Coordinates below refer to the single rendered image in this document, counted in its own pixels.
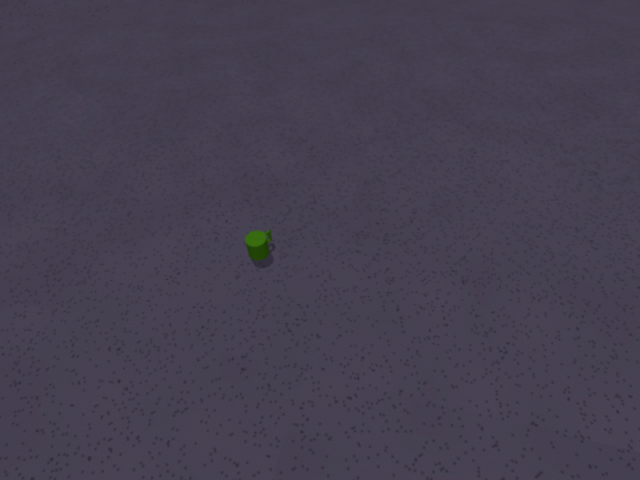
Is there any mug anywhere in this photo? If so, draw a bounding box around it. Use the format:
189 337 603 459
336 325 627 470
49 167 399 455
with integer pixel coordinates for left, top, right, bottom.
245 230 272 260

